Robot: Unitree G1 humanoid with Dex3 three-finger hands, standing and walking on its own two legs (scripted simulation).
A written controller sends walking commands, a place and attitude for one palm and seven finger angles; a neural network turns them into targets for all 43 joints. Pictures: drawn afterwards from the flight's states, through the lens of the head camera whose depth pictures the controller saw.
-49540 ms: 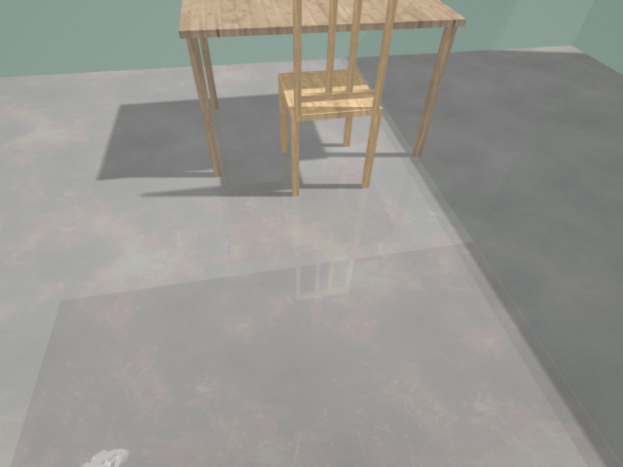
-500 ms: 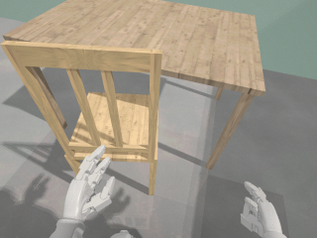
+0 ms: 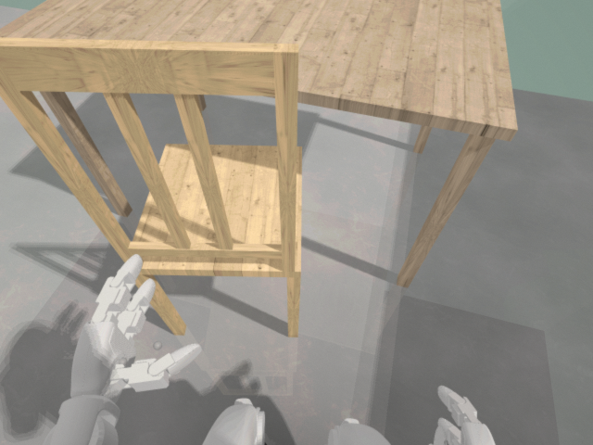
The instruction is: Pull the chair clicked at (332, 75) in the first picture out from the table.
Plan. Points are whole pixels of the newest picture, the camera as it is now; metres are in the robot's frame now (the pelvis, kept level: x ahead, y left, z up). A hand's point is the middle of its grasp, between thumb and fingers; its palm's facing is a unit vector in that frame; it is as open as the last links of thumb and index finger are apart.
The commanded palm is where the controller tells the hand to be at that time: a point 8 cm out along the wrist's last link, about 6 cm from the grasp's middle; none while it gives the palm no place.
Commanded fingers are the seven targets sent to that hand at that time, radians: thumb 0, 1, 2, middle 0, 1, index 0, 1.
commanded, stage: raise the hand toward the chair's back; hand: left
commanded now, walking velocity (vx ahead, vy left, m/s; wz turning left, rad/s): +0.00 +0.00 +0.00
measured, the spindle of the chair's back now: (157, 186) +0.50 +0.25 +0.02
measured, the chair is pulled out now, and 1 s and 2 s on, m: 0.12 0.12 0.12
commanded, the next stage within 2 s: aim the fingers beside a spindle in 1.22 s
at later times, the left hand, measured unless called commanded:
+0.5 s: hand (121, 336) +0.24 +0.23 +0.04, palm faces +0.01 -1.00 -0.04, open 16.7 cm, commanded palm +0.22 +0.29 +0.05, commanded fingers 0.00 -0.50 0.30 -0.06 -0.08 -0.06 -0.08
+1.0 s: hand (102, 321) +0.26 +0.24 +0.05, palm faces +0.03 -1.00 -0.05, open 16.9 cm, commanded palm +0.23 +0.30 +0.05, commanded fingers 0.00 -0.50 0.30 -0.06 -0.08 -0.06 -0.08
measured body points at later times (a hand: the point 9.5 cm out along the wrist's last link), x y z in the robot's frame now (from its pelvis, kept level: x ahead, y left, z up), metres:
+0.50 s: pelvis +0.01 +0.03 +0.00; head +0.07 +0.04 +0.45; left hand +0.24 +0.28 +0.04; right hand +0.21 -0.19 -0.07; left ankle +0.06 +0.11 -0.65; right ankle +0.01 -0.07 -0.65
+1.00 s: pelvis +0.02 +0.04 +0.01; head +0.08 +0.06 +0.46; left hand +0.25 +0.30 +0.06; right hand +0.18 -0.21 -0.06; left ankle +0.06 +0.11 -0.65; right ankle +0.01 -0.07 -0.65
